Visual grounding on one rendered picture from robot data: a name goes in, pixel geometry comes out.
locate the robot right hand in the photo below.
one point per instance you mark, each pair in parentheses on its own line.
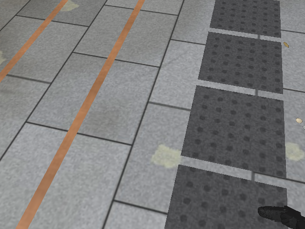
(286,215)

